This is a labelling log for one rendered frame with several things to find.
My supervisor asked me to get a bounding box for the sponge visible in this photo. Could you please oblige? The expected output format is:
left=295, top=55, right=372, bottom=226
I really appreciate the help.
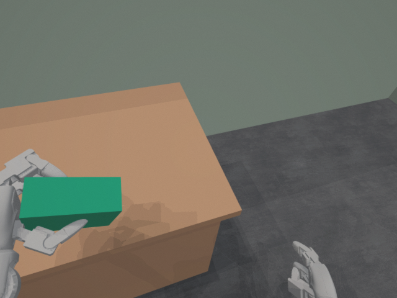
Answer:
left=19, top=177, right=122, bottom=231

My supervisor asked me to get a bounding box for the right robot hand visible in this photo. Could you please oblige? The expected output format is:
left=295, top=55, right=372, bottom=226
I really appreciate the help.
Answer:
left=288, top=241, right=337, bottom=298

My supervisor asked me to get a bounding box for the left robot hand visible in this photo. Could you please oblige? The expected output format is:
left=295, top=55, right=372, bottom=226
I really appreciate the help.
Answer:
left=0, top=149, right=88, bottom=256

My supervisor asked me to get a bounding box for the table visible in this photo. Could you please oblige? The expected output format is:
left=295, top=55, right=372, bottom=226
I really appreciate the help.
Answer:
left=0, top=82, right=242, bottom=298

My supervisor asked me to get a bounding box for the left robot forearm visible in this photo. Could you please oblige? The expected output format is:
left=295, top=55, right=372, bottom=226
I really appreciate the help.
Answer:
left=0, top=250, right=21, bottom=298

